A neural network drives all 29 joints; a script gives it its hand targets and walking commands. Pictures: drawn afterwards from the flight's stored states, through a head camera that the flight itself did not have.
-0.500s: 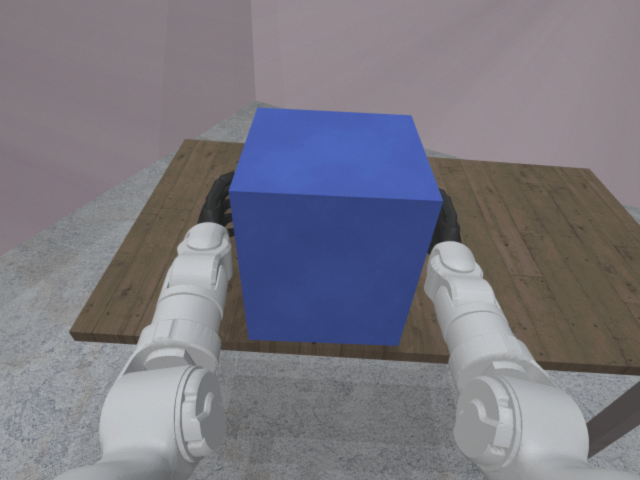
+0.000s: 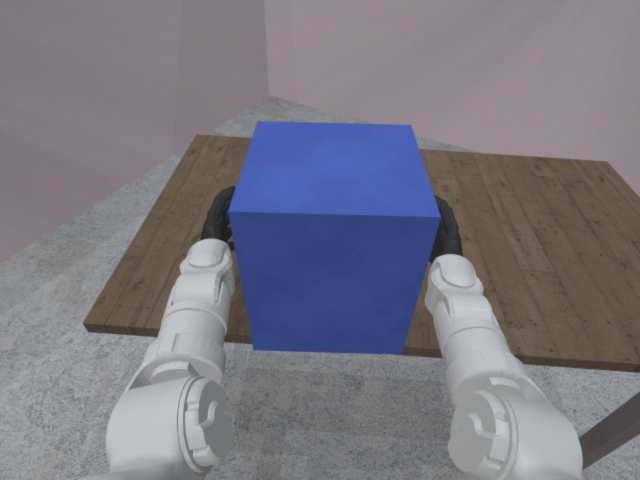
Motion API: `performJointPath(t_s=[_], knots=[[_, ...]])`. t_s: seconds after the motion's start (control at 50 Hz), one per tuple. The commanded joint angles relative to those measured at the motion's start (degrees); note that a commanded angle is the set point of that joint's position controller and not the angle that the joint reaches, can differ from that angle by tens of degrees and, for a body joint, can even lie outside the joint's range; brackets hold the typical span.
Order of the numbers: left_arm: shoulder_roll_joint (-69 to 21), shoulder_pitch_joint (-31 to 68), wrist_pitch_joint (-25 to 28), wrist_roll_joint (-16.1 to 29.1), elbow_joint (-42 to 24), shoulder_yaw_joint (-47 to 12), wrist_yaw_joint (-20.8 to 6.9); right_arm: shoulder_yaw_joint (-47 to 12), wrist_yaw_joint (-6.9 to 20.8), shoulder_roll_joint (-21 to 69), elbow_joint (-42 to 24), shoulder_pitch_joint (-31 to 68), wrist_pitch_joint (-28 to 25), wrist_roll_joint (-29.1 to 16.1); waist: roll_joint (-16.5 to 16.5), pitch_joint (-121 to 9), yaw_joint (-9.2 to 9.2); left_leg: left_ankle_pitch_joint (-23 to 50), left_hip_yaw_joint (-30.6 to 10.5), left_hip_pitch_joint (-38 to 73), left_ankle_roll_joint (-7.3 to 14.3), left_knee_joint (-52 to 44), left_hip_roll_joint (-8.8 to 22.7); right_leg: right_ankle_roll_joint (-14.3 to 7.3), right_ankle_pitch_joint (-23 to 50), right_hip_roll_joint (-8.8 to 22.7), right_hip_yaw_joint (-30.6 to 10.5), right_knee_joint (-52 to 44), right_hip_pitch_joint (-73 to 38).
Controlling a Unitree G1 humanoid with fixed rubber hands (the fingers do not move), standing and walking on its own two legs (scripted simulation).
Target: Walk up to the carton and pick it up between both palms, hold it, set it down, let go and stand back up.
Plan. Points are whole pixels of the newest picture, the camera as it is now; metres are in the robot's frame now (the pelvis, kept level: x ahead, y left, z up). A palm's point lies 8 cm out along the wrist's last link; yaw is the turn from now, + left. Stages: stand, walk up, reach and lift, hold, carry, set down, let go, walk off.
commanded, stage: set down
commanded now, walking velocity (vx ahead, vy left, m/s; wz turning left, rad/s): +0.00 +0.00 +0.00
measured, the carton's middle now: (330, 239) +0.43 +0.03 +0.10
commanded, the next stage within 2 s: none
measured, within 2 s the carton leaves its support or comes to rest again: rests again in 0.30 s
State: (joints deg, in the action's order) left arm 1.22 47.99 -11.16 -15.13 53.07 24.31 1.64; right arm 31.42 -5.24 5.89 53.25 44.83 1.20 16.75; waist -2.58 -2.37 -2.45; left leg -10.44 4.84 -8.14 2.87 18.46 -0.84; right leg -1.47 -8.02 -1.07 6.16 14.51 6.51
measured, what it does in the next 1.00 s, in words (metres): stands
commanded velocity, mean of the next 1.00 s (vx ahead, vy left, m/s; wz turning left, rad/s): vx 0.00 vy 0.00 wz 0.00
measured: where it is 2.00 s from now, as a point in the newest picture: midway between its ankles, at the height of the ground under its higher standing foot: outside the picture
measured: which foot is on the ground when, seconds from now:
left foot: down 0.00-1.00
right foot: down 0.00-1.00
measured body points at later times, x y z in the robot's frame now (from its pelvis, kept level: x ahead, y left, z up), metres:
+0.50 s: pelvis +0.00 +0.00 +0.00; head +0.00 +0.02 +0.45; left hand +0.43 +0.18 +0.11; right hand +0.43 -0.13 +0.10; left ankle +0.00 +0.08 -0.75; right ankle +0.00 -0.10 -0.75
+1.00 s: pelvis -0.02 +0.00 -0.01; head +0.01 +0.01 +0.44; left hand +0.43 +0.22 +0.13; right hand +0.44 -0.19 +0.14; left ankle +0.00 +0.08 -0.75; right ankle +0.00 -0.10 -0.75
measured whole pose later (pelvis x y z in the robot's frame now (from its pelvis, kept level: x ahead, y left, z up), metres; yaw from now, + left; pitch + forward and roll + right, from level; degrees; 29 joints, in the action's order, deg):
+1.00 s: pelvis -0.02 +0.00 -0.01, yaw -1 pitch +13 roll -2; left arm 19.7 53.9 -20.7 15.6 50.6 0.5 6.8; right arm 5.6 -8.5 -15.2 51.7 53.1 15.3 -14.9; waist 0.3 -10.0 -1.7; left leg -10.5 4.4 -29.0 2.5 26.7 1.0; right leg -2.6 -6.4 -2.2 6.9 19.3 25.7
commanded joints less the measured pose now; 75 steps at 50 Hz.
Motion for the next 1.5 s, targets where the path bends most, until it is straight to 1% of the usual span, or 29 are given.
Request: performJointPath(t_s=[0.0, 0.06, 0.16, 0.26, 0.38, 0.44, 0.52, 0.58, 0.66, 0.68, 0.72, 0.76, 0.84, 0.86, 0.88, 0.9, 0.92, 0.94, 1.0, 1.02, 1.06, 1.12, 1.18, 1.24, 1.3, 1.34, 1.38, 1.46, 1.48], knots=[[-28.95, 43.89, 3.96, 2.51, -8.31, -15.41, -6.9, -14.64, 8.23, 24.83, -9.82, 48.8, -6.82, 1.76, 4.66, -35.32, 2.23, 21.32, -0.86, 10.28, -5.82, 0.26, 2.33, 2.43, 16.51, 1.28, -1.6, 2.0, -10.95], [-29.24, 43.88, 4.13, 1.91, -8.39, -15.3, -6.07, -13.35, 8.55, 24.33, -7.95, 47.58, -7.33, 1.54, 7.28, -35.51, 1.62, 25.5, -0.13, 12.43, -7.04, 1.8, 2.87, 1.39, 14.6, 0.81, -0.6, 1.12, -7.58], [-25.89, 42.13, 4.49, 1.63, -7.73, -14.54, -5.96, -12.44, 8.25, 20.29, -5.8, 45.66, -7.48, 1.48, 7.05, -34.45, 1.82, 26.95, -0.7, 14.0, -7.94, 2.42, 3.16, 1.8, 12.87, 0.42, -0.56, 0.48, -7.41], [-20.06, 38.85, 4.95, 1.03, -8.02, -12.1, -5.26, -13.49, 6.95, 16.08, -5.3, 42.87, -7.18, -0.61, 6.23, -32.28, 0.33, 28.39, -0.1, 9.68, -7.45, 2.13, 2.64, 2.2, 19.35, 0.55, -1.36, 2.48, -12.59], [11.37, 40.61, 7.45, 7.11, -11.04, -8.44, 3.34, -9.58, 0.57, -13.27, -8.27, 40.2, -6.38, -7.64, 5.68, -39.54, -0.03, 29.15, 0.49, 4.62, -7.17, 4.71, 2.68, 2.94, 23.76, 0.12, -3.1, 5.3, -9.25], [15.07, 43.94, 6.41, 15.05, -7.53, -14.72, 6.18, -14.68, -2.63, -16.92, -9.02, 43.7, -3.03, -15.43, 6.14, -38.21, 1.1, 22.39, -0.81, 0.27, -6.23, 5.51, 2.96, 2.62, 20.74, 0.38, -4.53, 5.45, -5.91], [19.21, 41.54, 5.1, 21.2, -5.31, -18.92, 7.79, -22.14, -4.49, -20.68, -8.41, 42.15, 1.22, -22.77, 6.28, -41.8, 0.39, 27.52, -2.71, 2.45, -6.89, 8.76, 3.07, 2.11, 24.1, -0.41, -5.0, 7.42, -1.6], [21.16, 41.26, 4.38, 24.55, -1.0, -19.82, 7.58, -24.68, -4.78, -23.11, -7.6, 43.32, 3.91, -25.69, 4.81, -45.8, -0.3, 28.12, -4.39, 4.64, -6.51, 10.09, 3.54, 1.7, 20.92, -0.76, -4.45, 7.43, 2.26], [22.09, 41.63, 3.13, 26.75, 1.15, -21.43, 6.96, -24.38, -5.22, -24.77, -5.7, 43.14, 6.19, -26.36, 5.01, -45.39, 0.75, 25.57, -5.43, 5.11, -6.78, 10.41, 4.04, 0.62, 15.29, -0.75, -3.97, 6.29, 8.58], [20.79, 41.96, 3.35, 26.83, -0.27, -21.96, 6.95, -24.28, -5.04, -24.25, -5.37, 42.87, 6.31, -27.08, 5.54, -46.33, 1.42, 27.89, -6.1, 6.56, -7.18, 10.94, 4.49, 0.46, 15.46, -0.99, -3.31, 6.48, 10.18], [23.1, 41.9, 2.88, 27.3, -5.76, -21.4, 6.95, -23.88, -4.74, -27.52, -9.11, 42.88, 5.68, -27.83, 7.59, -52.92, 0.25, 34.69, -6.26, 11.48, -8.16, 12.43, 4.67, 0.17, 18.21, -1.5, -3.05, 6.82, 10.93], [25.6, 44.32, 0.59, 27.79, -16.01, -20.84, 7.43, -23.46, -4.2, -32.21, -14.95, 43.58, 5.54, -29.57, 9.25, -59.43, 0.81, 43.23, -6.25, 15.91, -10.07, 13.72, 5.04, 0.13, 22.26, -2.62, -2.17, 6.18, 12.43], [28.25, 45.15, -4.01, 29.07, -16.89, -20.17, 5.95, -23.53, -4.28, -33.01, -17.32, 46.05, 8.0, -30.26, 6.7, -53.97, 0.97, 32.78, -4.98, 9.07, -7.82, 11.2, 3.6, 0.84, 20.08, -2.0, -2.73, 5.38, 9.11], [28.15, 42.29, -5.13, 29.08, -21.92, -20.71, 5.86, -24.19, -4.03, -33.53, -19.15, 43.31, 8.25, -31.21, 7.98, -55.5, 1.26, 34.5, -5.5, 8.76, -7.76, 11.23, 3.53, 1.3, 23.16, -1.92, -2.74, 6.47, 7.35], [27.77, 43.4, -5.43, 29.86, -15.9, -21.88, 5.17, -24.69, -3.88, -31.39, -14.94, 43.96, 9.41, -31.2, 7.56, -51.18, 1.81, 27.95, -5.69, 6.32, -6.78, 10.25, 3.49, 1.29, 18.11, -1.13, -2.96, 6.15, 7.54], [28.16, 43.99, -5.73, 30.99, -18.96, -21.65, 5.14, -24.12, -3.46, -32.74, -16.73, 44.6, 10.18, -31.94, 8.03, -51.89, 1.5, 28.37, -5.81, 6.93, -6.89, 9.6, 3.57, 0.7, 17.96, -1.34, -2.96, 6.22, 7.51], [28.08, 44.5, -5.72, 30.93, -13.31, -22.28, 4.53, -24.16, -3.07, -30.96, -13.25, 44.83, 11.34, -31.54, 7.32, -46.31, 1.94, 23.52, -6.61, 4.7, -6.51, 9.26, 3.74, 0.52, 12.34, -0.71, -3.25, 5.8, 9.84], [29.25, 42.12, -6.29, 31.04, -19.75, -22.11, 4.89, -24.22, -2.68, -33.86, -17.12, 42.78, 11.25, -31.52, 8.97, -51.57, 1.31, 25.54, -6.82, 7.69, -6.69, 8.51, 3.89, 0.62, 15.41, -1.04, -3.06, 6.13, 6.07], [31.04, 45.27, -7.17, 32.4, -18.33, -22.44, 4.81, -24.93, -2.38, -32.9, -18.0, 45.35, 13.13, -33.2, 6.77, -49.68, 0.82, 20.78, -5.93, 3.59, -5.19, 7.11, 3.21, 0.89, 13.62, -0.09, -3.69, 5.83, 6.1], [31.35, 45.13, -8.36, 32.73, -23.89, -22.73, 4.8, -25.11, -2.09, -34.67, -22.01, 45.22, 13.37, -33.7, 7.36, -53.43, 0.96, 21.88, -6.28, 4.43, -5.2, 7.14, 3.3, 1.25, 15.55, -0.54, -3.46, 6.38, 4.01], [32.56, 48.24, -8.41, 33.95, -16.08, -22.64, 4.3, -24.33, -2.33, -32.61, -18.35, 47.65, 15.44, -33.11, 6.09, -47.79, 1.97, 16.76, -6.31, 1.27, -4.35, 6.78, 3.01, 1.19, 11.73, 0.44, -4.5, 6.36, 5.75], [34.04, 47.39, -7.36, 34.17, -9.39, -22.14, 2.81, -25.75, -2.61, -31.12, -17.18, 47.73, 16.72, -32.91, 3.26, -44.09, 0.65, 9.55, -5.45, -5.98, -2.15, 4.41, 2.22, 1.84, 10.85, 2.25, -6.11, 6.23, 0.76], [35.43, 45.2, -7.47, 33.82, -12.61, -20.51, 1.83, -27.09, -3.54, -30.61, -22.49, 47.02, 16.64, -33.05, 0.35, -49.0, 0.16, 13.0, -5.54, -8.49, -1.2, 3.83, 1.63, 3.18, 20.04, 2.23, -7.23, 8.68, -8.95], [36.98, 46.81, -9.62, 33.0, -15.29, -19.51, 1.43, -27.08, -4.58, -31.56, -23.9, 49.08, 17.67, -34.05, 2.02, -46.18, 0.79, 14.9, -5.32, -8.82, -1.71, 2.32, 1.44, 3.15, 23.49, 1.96, -7.18, 8.56, -10.72], [36.39, 46.33, -9.91, 31.39, -6.74, -19.32, 0.07, -25.79, -5.59, -29.1, -17.37, 47.59, 18.75, -31.22, 1.6, -37.7, 1.94, 6.73, -4.59, -11.15, -0.7, 0.99, 1.05, 2.91, 13.65, 2.62, -7.26, 6.34, -7.93], [36.99, 46.22, -8.64, 32.52, -4.03, -20.57, -0.29, -26.88, -6.0, -28.11, -17.34, 47.78, 19.13, -32.35, 0.1, -35.26, 1.26, 5.44, -4.94, -10.15, -0.15, 1.31, 1.23, 2.59, 8.67, 3.12, -8.7, 5.04, -6.26], [35.47, 43.23, -8.75, 31.68, -4.64, -20.41, -0.69, -26.59, -6.75, -26.97, -17.5, 45.34, 19.21, -32.23, 1.14, -35.52, 2.1, 6.69, -4.88, -9.87, -0.59, 1.47, 1.17, 2.54, 11.3, 2.83, -8.18, 5.34, -8.28], [35.77, 42.62, -10.53, 30.32, -14.16, -19.14, -0.4, -27.39, -7.48, -27.84, -22.33, 43.75, 18.99, -34.52, 4.45, -39.64, 2.26, 12.84, -4.64, -7.16, -2.14, 1.81, 1.2, 2.39, 19.76, 1.99, -7.02, 6.38, -12.78], [35.61, 42.27, -11.25, 29.4, -16.13, -18.42, -0.42, -27.13, -7.52, -28.29, -21.82, 42.11, 19.34, -35.18, 6.94, -37.83, 2.53, 15.64, -4.28, -5.38, -3.04, 2.19, 1.18, 2.25, 20.87, 1.59, -6.85, 6.44, -11.83]])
